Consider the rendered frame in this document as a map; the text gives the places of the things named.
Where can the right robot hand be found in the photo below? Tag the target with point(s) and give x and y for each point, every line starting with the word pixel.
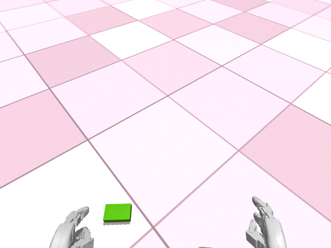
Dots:
pixel 272 234

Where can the left robot hand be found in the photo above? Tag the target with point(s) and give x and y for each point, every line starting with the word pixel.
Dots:
pixel 65 235

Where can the small box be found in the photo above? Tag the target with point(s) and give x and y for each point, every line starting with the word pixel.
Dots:
pixel 117 213

